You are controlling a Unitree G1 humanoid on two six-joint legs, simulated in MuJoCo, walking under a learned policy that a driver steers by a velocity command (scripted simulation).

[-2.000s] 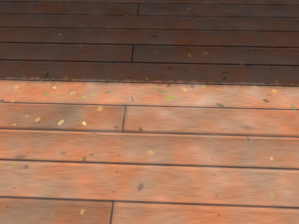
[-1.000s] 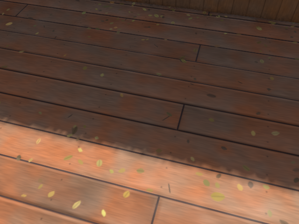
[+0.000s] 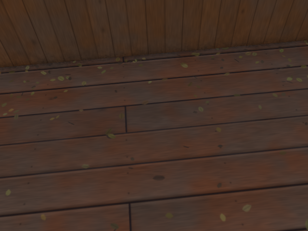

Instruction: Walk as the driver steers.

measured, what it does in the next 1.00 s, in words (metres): walks ahead, turning left: left foot, then right foot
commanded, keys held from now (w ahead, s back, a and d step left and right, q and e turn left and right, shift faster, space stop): w+q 0.22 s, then q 0.78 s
